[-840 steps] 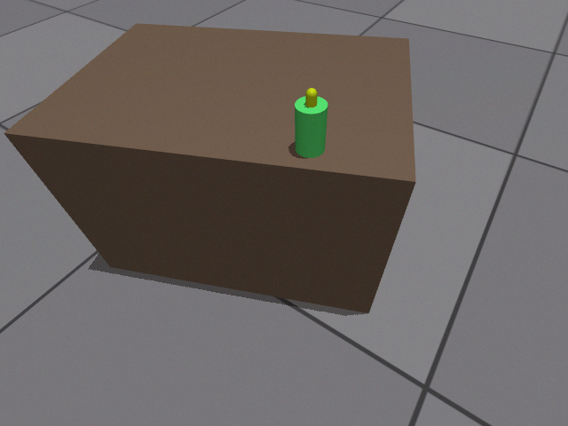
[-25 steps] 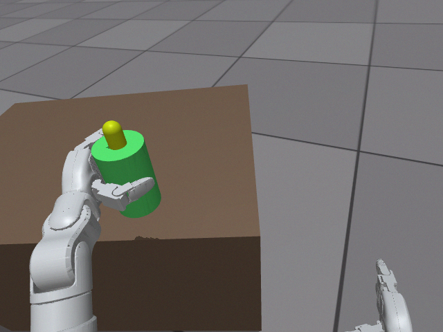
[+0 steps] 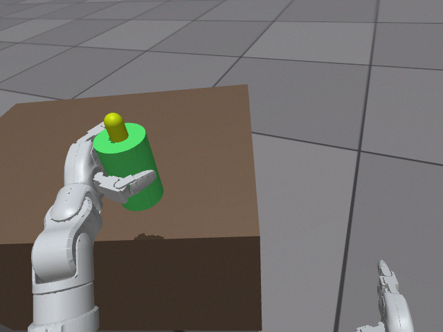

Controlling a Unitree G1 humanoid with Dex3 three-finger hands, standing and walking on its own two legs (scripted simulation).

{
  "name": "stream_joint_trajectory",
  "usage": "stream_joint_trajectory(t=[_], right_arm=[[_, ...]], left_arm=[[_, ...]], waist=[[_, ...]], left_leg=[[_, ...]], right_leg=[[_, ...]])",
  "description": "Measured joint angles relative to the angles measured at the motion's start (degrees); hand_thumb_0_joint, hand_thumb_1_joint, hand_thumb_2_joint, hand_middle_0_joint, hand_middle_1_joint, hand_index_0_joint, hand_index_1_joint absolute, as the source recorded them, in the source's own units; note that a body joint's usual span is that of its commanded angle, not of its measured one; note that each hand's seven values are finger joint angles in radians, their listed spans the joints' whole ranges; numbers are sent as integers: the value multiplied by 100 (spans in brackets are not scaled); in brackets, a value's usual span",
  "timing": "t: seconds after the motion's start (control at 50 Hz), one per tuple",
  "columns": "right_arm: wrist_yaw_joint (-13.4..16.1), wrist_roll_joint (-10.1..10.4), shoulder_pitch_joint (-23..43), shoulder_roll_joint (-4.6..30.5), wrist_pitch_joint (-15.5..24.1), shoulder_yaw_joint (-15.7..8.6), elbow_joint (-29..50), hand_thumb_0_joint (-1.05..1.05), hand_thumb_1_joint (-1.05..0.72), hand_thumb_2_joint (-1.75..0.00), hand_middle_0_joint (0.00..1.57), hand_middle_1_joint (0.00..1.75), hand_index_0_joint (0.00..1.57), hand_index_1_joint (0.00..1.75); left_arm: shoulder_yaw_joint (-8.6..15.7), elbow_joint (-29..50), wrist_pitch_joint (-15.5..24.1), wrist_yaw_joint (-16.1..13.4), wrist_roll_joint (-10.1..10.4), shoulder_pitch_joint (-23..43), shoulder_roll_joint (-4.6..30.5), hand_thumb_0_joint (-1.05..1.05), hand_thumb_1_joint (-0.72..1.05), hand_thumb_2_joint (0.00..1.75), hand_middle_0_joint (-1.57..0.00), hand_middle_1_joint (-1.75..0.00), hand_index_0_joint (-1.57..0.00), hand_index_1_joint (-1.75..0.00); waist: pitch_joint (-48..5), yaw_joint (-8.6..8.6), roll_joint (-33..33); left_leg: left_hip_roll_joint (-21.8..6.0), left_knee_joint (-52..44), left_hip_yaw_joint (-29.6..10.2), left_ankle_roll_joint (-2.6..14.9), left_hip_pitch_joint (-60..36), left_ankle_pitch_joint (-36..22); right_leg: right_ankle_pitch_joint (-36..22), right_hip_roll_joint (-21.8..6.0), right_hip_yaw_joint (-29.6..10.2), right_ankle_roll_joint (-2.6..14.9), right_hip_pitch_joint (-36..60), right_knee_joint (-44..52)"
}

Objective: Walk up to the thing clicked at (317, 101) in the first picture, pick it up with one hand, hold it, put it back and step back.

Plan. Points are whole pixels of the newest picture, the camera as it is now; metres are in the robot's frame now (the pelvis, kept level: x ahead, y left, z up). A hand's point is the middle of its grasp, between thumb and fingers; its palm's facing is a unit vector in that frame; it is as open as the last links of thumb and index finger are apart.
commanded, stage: hold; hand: left
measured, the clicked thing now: (128, 159) +0.32 +0.17 +0.22
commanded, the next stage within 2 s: crouch in 1.10 s
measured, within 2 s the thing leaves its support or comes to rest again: neither
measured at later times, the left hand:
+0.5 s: hand (125, 167) +0.31 +0.17 +0.21, palm faces +0.13 -0.99 -0.05, open 10.7 cm
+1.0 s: hand (127, 163) +0.32 +0.17 +0.21, palm faces +0.13 -0.99 -0.05, open 10.7 cm
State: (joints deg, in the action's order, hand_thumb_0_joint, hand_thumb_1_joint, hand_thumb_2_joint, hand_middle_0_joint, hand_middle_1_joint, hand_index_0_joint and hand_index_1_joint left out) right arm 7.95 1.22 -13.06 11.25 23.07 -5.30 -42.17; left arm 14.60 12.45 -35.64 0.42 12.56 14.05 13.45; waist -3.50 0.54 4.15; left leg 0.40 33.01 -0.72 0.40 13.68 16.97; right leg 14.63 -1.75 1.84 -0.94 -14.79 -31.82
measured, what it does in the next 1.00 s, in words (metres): stands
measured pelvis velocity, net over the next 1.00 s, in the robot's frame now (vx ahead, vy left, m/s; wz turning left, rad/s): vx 0.00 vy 0.00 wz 0.00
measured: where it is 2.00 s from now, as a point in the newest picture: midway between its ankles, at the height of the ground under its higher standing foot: outside the picture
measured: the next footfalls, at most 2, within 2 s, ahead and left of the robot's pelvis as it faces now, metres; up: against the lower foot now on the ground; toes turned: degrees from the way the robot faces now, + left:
none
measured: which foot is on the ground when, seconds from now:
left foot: down 0.00-1.00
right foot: down 0.00-1.00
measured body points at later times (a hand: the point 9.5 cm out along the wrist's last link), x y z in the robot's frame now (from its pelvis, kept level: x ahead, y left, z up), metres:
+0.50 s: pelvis +0.00 +0.00 +0.00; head -0.03 -0.03 +0.45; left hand +0.30 +0.22 +0.21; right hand +0.18 -0.25 -0.07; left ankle +0.01 +0.11 -0.73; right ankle +0.03 -0.13 -0.73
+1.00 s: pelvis +0.00 +0.00 +0.00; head -0.03 -0.03 +0.45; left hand +0.31 +0.22 +0.21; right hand +0.17 -0.26 -0.07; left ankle +0.01 +0.11 -0.73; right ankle +0.03 -0.13 -0.73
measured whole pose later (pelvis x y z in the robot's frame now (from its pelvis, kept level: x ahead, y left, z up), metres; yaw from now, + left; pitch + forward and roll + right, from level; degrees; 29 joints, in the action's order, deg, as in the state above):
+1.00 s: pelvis +0.00 +0.00 +0.00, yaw +0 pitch -2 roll +0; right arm 8.4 1.1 -11.8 11.5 23.0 -5.8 -44.1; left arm 14.4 14.0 -36.1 0.3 12.8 13.2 14.2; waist -3.1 0.4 4.4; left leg 0.4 33.0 -0.7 0.4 13.7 17.0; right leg 14.6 -1.7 1.8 -0.9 -14.9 -31.8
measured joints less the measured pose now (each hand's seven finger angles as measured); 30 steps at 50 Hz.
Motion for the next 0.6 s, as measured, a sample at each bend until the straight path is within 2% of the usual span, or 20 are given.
stream_joint_trajectory(t=[0.16,0.38,0.6], right_arm=[[6,-9,52,0,-17,-26,-10,-2,52,-6,6,5,6,5],[22,-20,87,4,-26,-53,-114,-2,52,-7,6,5,6,5],[58,-36,152,13,7,-46,-216,-2,52,-7,6,5,6,5]], left_arm=[[-49,165,-31,-23,-6,-153,40,0,-53,111,-67,-114,-68,-113],[27,292,9,25,37,-229,23,0,-53,111,-67,-114,-68,-114],[-65,224,-112,9,45,-129,46,0,-53,111,-67,-114,-68,-113]], waist=[[39,-13,10],[28,33,34],[38,17,29]], left_leg=[[-9,0,20,-2,-5,11],[1,6,-18,-6,-21,23],[11,-13,-29,-6,-34,2]], right_leg=[[-3,10,-20,-1,0,9],[24,-1,18,1,31,2],[25,-12,28,5,35,-9]])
